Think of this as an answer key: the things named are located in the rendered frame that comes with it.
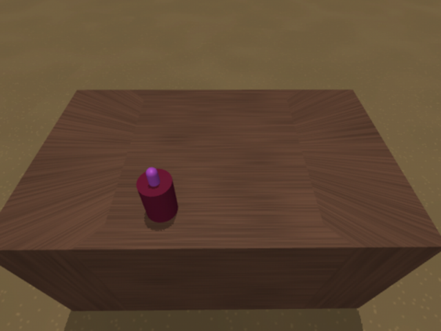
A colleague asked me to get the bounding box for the bottle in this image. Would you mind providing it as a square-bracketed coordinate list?
[136, 167, 178, 223]

